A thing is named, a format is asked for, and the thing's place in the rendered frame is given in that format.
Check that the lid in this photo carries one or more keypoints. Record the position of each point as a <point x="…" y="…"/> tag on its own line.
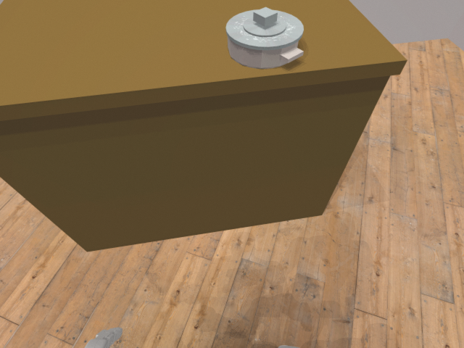
<point x="242" y="30"/>

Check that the knob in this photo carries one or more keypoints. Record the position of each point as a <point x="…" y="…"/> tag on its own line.
<point x="265" y="16"/>

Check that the robot left hand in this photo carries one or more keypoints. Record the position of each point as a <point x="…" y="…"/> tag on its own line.
<point x="105" y="338"/>

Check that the pot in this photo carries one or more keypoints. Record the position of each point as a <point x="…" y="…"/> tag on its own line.
<point x="263" y="59"/>

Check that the table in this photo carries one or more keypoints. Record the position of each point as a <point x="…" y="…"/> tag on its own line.
<point x="127" y="121"/>

